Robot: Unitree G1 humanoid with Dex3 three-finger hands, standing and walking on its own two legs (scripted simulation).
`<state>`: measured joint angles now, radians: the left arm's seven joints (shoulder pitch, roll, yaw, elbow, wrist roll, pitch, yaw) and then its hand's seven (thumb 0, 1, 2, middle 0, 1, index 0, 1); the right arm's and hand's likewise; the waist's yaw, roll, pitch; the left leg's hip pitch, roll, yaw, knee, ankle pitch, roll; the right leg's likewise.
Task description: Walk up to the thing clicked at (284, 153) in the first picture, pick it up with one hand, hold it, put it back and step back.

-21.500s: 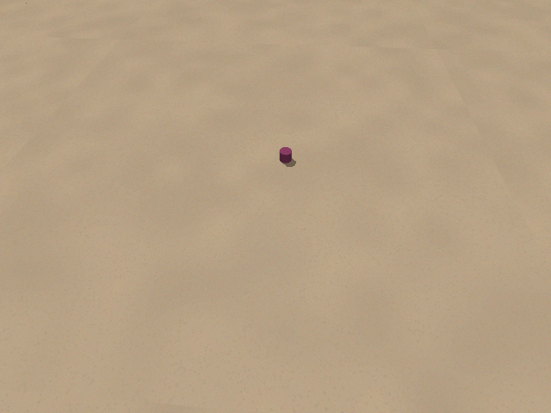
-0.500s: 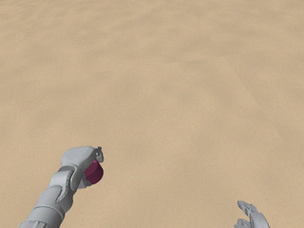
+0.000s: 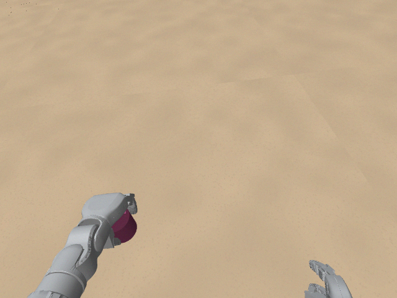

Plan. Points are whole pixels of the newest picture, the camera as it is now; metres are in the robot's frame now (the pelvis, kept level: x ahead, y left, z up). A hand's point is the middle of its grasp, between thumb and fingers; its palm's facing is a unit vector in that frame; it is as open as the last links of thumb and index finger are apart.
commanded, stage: hold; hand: left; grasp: from above
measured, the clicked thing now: (119, 224) +0.30 +0.22 -0.07
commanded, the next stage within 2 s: crouch in 0.12 s
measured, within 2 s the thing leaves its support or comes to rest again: neither
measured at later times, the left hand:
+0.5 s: hand (116, 237) +0.28 +0.22 -0.08, palm faces -0.46 -0.05 -0.89, open 9.3 cm
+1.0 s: hand (144, 249) +0.33 +0.22 -0.32, palm faces -0.42 +0.03 -0.91, open 9.0 cm
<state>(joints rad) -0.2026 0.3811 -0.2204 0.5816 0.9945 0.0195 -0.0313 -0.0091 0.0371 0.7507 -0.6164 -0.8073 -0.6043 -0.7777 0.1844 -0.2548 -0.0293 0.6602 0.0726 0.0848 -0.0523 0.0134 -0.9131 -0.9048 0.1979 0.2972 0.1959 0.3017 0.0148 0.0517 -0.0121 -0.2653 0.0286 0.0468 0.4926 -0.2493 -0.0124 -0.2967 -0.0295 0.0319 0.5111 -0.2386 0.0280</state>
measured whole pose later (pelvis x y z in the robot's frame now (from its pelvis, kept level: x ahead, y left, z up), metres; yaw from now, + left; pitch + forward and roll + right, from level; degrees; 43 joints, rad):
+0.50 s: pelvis +0.00 +0.00 -0.01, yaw +1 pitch +4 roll +0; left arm -0.24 0.35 -0.22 0.74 1.05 -0.01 0.11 0.00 0.07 0.67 -0.64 -0.76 -0.64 -0.73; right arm 0.18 -0.25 -0.03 0.66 0.05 0.09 -0.03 0.01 -0.90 -0.90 0.20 0.30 0.20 0.30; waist -0.01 0.03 -0.01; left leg -0.35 0.02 0.04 0.56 -0.27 -0.01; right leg -0.37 -0.04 0.02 0.57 -0.26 0.03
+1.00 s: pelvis -0.06 +0.01 -0.19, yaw +1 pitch +30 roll -2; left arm -0.64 0.34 -0.13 1.19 1.15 0.02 0.41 -0.01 0.10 0.50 -0.75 -0.64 -0.75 -0.62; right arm 0.22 -0.25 -0.08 0.76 -0.04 0.01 -0.02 0.01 -0.91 -0.90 0.20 0.30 0.20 0.30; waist -0.12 0.05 -0.20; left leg -1.51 0.03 -0.01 1.57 -0.58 0.01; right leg -1.50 -0.02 0.02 1.52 -0.55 0.05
